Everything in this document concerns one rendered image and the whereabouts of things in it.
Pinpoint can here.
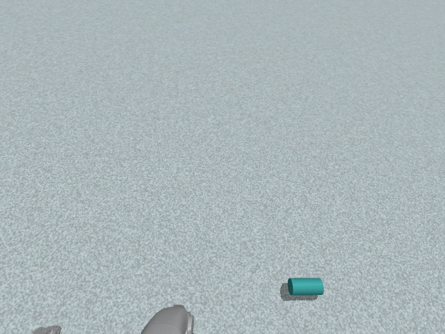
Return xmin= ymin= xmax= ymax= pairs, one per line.
xmin=288 ymin=278 xmax=324 ymax=296

